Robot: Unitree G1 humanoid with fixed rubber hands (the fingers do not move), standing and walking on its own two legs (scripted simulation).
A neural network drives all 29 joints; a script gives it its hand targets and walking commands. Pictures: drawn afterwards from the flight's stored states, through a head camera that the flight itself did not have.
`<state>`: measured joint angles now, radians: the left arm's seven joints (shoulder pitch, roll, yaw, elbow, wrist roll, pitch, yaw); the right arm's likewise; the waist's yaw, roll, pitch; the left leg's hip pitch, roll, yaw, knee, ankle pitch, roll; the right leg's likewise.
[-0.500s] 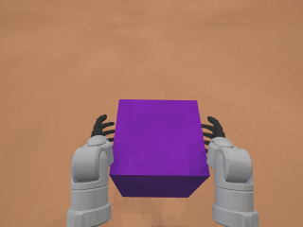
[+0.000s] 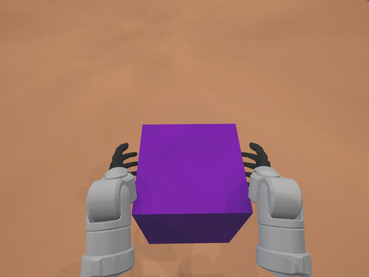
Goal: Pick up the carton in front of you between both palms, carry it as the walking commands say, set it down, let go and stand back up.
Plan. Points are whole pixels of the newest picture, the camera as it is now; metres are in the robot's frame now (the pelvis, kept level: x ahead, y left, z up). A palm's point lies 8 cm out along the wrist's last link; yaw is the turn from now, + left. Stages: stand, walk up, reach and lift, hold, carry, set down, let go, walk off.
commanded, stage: carry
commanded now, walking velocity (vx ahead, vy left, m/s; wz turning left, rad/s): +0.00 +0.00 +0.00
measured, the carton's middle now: (189, 188) +0.33 +0.01 -0.01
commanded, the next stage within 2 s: none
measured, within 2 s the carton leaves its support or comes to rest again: neither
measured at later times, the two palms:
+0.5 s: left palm (140, 156) +0.35 +0.11 +0.09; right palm (271, 164) +0.34 -0.17 +0.09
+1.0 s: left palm (148, 178) +0.33 +0.10 +0.03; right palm (275, 188) +0.32 -0.19 +0.02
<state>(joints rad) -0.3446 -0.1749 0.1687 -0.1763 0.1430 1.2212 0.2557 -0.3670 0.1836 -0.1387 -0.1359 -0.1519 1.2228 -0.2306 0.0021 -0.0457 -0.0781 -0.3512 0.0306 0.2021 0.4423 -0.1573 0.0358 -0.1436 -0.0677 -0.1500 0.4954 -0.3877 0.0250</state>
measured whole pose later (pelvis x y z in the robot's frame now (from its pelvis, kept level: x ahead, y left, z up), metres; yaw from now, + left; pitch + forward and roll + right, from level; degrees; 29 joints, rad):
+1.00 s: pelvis +0.04 -0.03 -0.01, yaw -3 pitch +3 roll +1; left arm -0.23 -0.14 0.16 0.18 0.25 0.75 0.05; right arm -0.22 0.14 -0.15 0.17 -0.25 0.76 -0.06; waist 0.00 -0.02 -0.09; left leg -0.36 0.06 0.17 0.58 -0.26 0.01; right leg -0.11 -0.04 -0.18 0.53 -0.46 -0.02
